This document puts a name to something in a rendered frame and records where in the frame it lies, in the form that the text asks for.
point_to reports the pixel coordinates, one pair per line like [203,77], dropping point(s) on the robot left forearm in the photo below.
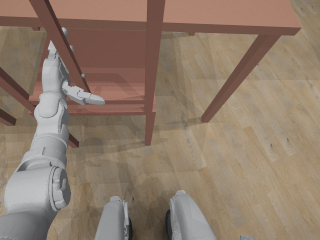
[50,141]

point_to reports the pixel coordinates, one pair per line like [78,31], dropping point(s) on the table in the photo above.
[269,19]

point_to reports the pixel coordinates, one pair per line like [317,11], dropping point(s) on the left robot upper arm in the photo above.
[33,199]

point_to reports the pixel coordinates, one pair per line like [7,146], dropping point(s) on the left robot shin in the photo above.
[126,230]

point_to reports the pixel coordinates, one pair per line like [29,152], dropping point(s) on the robot left hand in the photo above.
[54,74]

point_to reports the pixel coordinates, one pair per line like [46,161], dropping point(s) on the left robot thigh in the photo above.
[114,218]

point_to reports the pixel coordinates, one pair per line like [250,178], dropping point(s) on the chair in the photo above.
[120,66]

